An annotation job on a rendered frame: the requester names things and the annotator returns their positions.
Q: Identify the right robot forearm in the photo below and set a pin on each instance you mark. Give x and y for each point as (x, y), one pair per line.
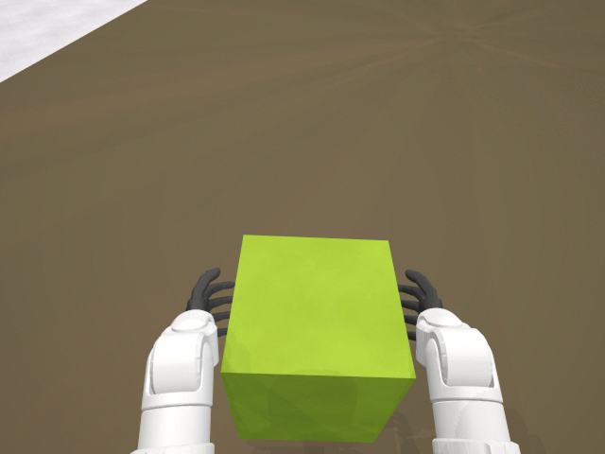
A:
(463, 386)

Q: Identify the carton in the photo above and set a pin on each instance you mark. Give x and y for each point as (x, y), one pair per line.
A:
(316, 347)

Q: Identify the robot right hand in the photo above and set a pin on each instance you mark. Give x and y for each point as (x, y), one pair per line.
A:
(425, 293)

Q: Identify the robot left hand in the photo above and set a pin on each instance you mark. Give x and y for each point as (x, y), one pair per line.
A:
(201, 293)

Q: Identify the left robot forearm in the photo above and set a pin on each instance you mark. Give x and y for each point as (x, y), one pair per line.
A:
(178, 389)

